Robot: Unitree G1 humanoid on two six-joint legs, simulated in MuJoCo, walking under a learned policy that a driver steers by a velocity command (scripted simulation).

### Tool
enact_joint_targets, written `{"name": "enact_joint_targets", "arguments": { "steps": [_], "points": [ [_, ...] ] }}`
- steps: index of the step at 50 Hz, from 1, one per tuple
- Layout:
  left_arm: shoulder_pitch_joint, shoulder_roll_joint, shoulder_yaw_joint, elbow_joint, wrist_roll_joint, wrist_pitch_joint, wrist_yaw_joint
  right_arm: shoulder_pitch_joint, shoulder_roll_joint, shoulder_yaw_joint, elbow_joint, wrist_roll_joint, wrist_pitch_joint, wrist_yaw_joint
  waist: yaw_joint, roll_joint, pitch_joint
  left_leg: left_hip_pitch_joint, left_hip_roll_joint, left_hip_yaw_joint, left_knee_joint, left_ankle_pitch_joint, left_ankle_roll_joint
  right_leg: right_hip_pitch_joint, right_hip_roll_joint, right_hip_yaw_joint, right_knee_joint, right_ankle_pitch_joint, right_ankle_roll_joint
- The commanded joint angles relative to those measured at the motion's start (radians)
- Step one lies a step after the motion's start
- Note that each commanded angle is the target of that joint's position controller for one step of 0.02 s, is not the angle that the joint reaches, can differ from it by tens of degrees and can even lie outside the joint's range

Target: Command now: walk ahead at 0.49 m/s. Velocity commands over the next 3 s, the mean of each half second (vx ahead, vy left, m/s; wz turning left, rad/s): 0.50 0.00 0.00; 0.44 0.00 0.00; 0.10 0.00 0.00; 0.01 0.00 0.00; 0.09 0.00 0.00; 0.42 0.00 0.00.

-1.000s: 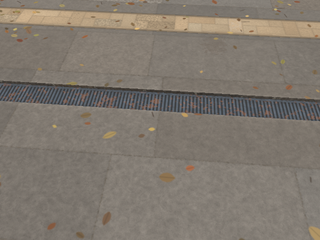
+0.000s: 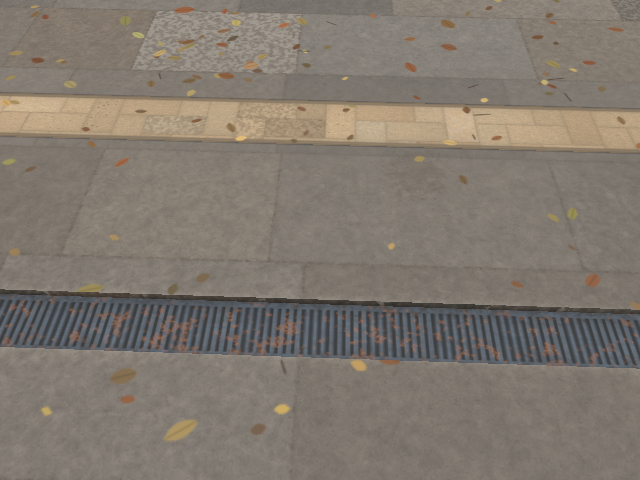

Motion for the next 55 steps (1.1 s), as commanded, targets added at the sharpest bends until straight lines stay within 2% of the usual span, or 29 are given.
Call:
{"name": "enact_joint_targets", "arguments": {
  "steps": [1,5,10,12,13,14,15,16,17,18,19,20,22,23,25,28,32,38,41,42,43,44,45,46,47,48,50,52,55],
  "points": [
    [0.035,0.046,0.014,-0.042,0.013,0.003,0.007,-0.04,-0.132,-0.021,-0.054,0.001,-0.018,-0.02,0.047,0.075,0.054,-0.106,0.28,-0.208,-0.206,0.069,0.171,-0.021,-0.042,0.001,-0.14,0.161,0.028],
    [-0.127,0.029,0.007,-0.084,0.003,-0.009,-0.006,0.042,-0.159,-0.025,-0.037,0.017,-0.004,-0.035,-0.012,0.077,0.053,-0.017,0.264,-0.16,-0.189,0.085,0.127,0.01,0.003,-0.037,-0.431,0.307,0.036],
    [-0.249,0.042,0.003,-0.134,-0.01,-0.018,-0.036,0.115,-0.169,-0.031,-0.004,0.027,0.017,-0.038,-0.049,0.091,0.081,0.144,0.327,-0.179,-0.117,0.059,0.113,0.008,0.033,-0.044,-0.582,0.217,0.017],
    [-0.226,0.064,0.01,-0.139,-0.01,-0.026,-0.047,0.106,-0.181,-0.037,-0.002,0.027,0.028,-0.04,-0.022,0.104,0.067,0.189,0.351,-0.194,-0.062,0.111,0.097,0.065,0.049,-0.053,-0.624,0.135,-0.012],
    [-0.17,0.083,0.02,-0.128,-0.009,-0.031,-0.048,0.086,-0.188,-0.039,-0.006,0.026,0.033,-0.041,0.015,0.115,0.038,0.19,0.345,-0.184,0.001,0.227,0.084,0.153,0.074,-0.074,-0.644,0.107,-0.029],
    [-0.042,0.119,0.041,-0.09,-0.007,-0.033,-0.045,0.067,-0.176,-0.034,-0.012,0.022,0.039,-0.041,0.081,0.107,-0.035,0.171,0.297,-0.143,0.153,0.392,0.061,0.323,0.108,-0.101,-0.666,0.1,-0.053],
    [0.162,0.191,0.069,-0.038,-0.001,-0.035,-0.037,0.058,-0.137,-0.017,-0.033,0.008,0.038,-0.04,0.158,0.053,-0.18,0.028,0.236,-0.086,0.425,0.358,0.026,0.617,0.019,-0.002,-0.639,0.124,-0.109],
    [0.296,0.307,0.098,-0.012,0.014,-0.026,-0.035,0.161,-0.021,0.019,-0.051,0.004,0.017,-0.031,0.143,-0.197,-0.326,-0.397,0.066,-0.011,0.836,-0.023,-0.056,1.026,-0.232,0.432,-0.698,0.017,-0.266],
    [0.311,0.228,0.075,-0.008,0.012,-0.025,-0.039,0.163,-0.057,0.013,-0.035,0.021,-0.011,-0.025,0.148,-0.222,-0.39,-0.544,0.044,-0.167,1.0,-0.42,-0.046,1.07,-0.284,0.689,-0.836,-0.068,-0.302],
    [0.218,0.165,0.054,-0.023,0.007,-0.027,-0.039,0.07,-0.154,-0.013,-0.061,0.047,-0.026,-0.022,0.13,-0.15,-0.238,-0.63,0.108,-0.186,1.061,-0.363,-0.023,0.947,-0.252,0.55,-0.844,-0.074,-0.243],
    [0.118,0.128,0.041,-0.048,0.005,-0.025,-0.039,0.002,-0.162,-0.015,-0.08,0.049,-0.028,-0.025,0.099,-0.077,-0.153,-0.61,0.166,-0.156,1.03,-0.263,-0.016,0.799,-0.211,0.401,-0.861,-0.001,-0.209],
    [0.05,0.096,0.03,-0.059,0.009,-0.023,-0.044,-0.032,-0.148,-0.019,-0.084,0.035,-0.021,-0.031,0.071,-0.021,-0.087,-0.571,0.2,-0.139,0.963,-0.19,-0.021,0.666,-0.166,0.3,-0.901,0.067,-0.191],
    [0.019,0.063,0.02,-0.049,0.018,-0.026,-0.053,-0.003,-0.109,-0.024,-0.076,0.023,0.009,-0.037,0.02,-0.046,-0.041,-0.46,0.235,-0.135,0.874,-0.113,-0.032,0.524,-0.102,0.181,-0.965,0.137,-0.168],
    [0.037,0.07,0.023,-0.036,0.018,-0.03,-0.053,0.013,-0.088,-0.023,-0.071,0.021,0.02,-0.038,0.011,-0.042,-0.033,-0.445,0.235,-0.125,0.858,-0.096,-0.039,0.5,-0.091,0.147,-0.981,0.189,-0.177],
    [0.076,0.099,0.03,-0.012,0.018,-0.033,-0.046,-0.02,-0.087,-0.027,-0.087,0.017,0.03,-0.042,0.005,-0.024,-0.008,-0.492,0.239,-0.121,0.796,-0.032,-0.054,0.499,-0.087,0.099,-1.001,0.28,-0.188],
    [0.125,0.111,0.033,0.012,0.015,-0.024,-0.028,-0.138,-0.083,-0.03,-0.128,0.01,0.029,-0.041,0.029,-0.015,0.019,-0.571,0.239,-0.118,0.626,0.1,-0.071,0.542,-0.083,0.058,-1.014,0.321,-0.179],
    [0.18,0.126,0.034,0.037,0.006,-0.016,-0.015,-0.281,-0.064,-0.023,-0.167,0.016,0.021,-0.029,0.071,-0.02,0.051,-0.529,0.205,-0.083,0.397,0.242,-0.071,0.565,-0.063,0.008,-1.035,0.256,-0.154],
    [0.246,0.142,0.045,0.086,-0.005,0.006,-0.004,-0.415,-0.075,-0.018,-0.226,0.027,0.004,0.003,0.095,-0.022,0.097,-0.552,0.18,-0.08,0.248,0.156,-0.035,0.741,-0.133,0.015,-0.967,0.279,-0.143],
    [0.208,0.162,0.054,0.084,-0.004,0.019,-0.001,-0.324,-0.118,-0.036,-0.212,0.028,-0.005,0.01,0.03,-0.053,0.03,-0.362,0.127,-0.034,0.216,0.06,0.005,0.767,-0.135,0.001,-0.842,0.546,-0.116],
    [0.186,0.153,0.05,0.079,0.001,0.026,-0.001,-0.195,-0.152,-0.057,-0.172,0.021,-0.007,0.006,-0.039,-0.05,-0.042,-0.183,0.086,-0.004,0.195,0.084,0.027,0.739,-0.083,-0.035,-0.682,0.714,-0.088],
    [0.188,0.126,0.038,0.064,0.012,0.028,0.001,-0.031,-0.213,-0.079,-0.129,0.005,-0.009,-0.001,-0.096,-0.009,-0.17,0.099,0.157,-0.073,0.239,0.248,0.07,0.598,-0.021,-0.071,-0.445,0.639,-0.047],
    [0.301,0.023,0.005,0.057,0.018,0.014,-0.007,0.099,-0.302,-0.099,-0.107,-0.025,-0.003,-0.008,-0.078,0.21,-0.339,0.529,0.428,-0.467,0.234,0.374,0.236,0.185,0.143,-0.114,-0.016,0.205,0.038],
    [0.331,0.024,0.0,0.085,0.013,-0.011,-0.014,0.108,-0.249,-0.079,-0.1,-0.01,0.005,-0.007,-0.072,0.286,-0.461,0.583,0.525,-0.719,0.115,0.524,0.302,0.077,0.223,0.043,0.185,-0.424,0.052],
    [0.262,0.111,0.026,0.072,-0.013,-0.021,-0.015,0.032,-0.197,-0.061,-0.112,0.004,0.005,-0.005,-0.06,0.213,-0.342,0.451,0.484,-0.56,0.121,0.572,0.247,0.027,0.161,0.101,0.249,-0.404,0.038],
    [0.185,0.12,0.027,0.051,-0.02,-0.02,-0.01,-0.068,-0.159,-0.048,-0.133,0.007,0.006,-0.007,-0.027,0.149,-0.222,0.295,0.443,-0.399,0.112,0.643,0.206,0.016,0.103,0.051,0.202,-0.338,0.036],
    [0.145,0.11,0.032,0.045,-0.008,-0.011,0.001,-0.135,-0.128,-0.038,-0.137,0.006,0.005,-0.004,0.005,0.082,-0.143,0.151,0.393,-0.306,0.075,0.649,0.176,0.045,0.062,0.019,0.125,-0.278,0.042],
    [0.17,0.074,0.037,0.052,0.003,0.024,0.013,-0.179,-0.092,-0.026,-0.125,-0.01,0.002,0.0,0.06,0.103,-0.107,-0.027,0.338,-0.213,0.008,0.64,0.146,0.186,0.027,0.007,0.019,-0.199,0.044],
    [0.198,0.025,0.03,0.058,0.009,0.044,0.018,-0.184,-0.099,-0.025,-0.103,-0.026,-0.002,-0.004,0.09,0.115,-0.105,-0.099,0.317,-0.149,-0.018,0.717,0.164,0.257,0.029,-0.002,-0.08,-0.139,0.055],
    [0.121,0.031,0.029,0.032,0.016,0.055,0.026,-0.208,-0.127,-0.027,-0.086,-0.021,0.006,-0.025,0.09,0.128,-0.116,-0.104,0.291,-0.086,-0.025,0.709,0.148,0.291,0.029,-0.011,-0.296,-0.026,0.062]
  ]
}}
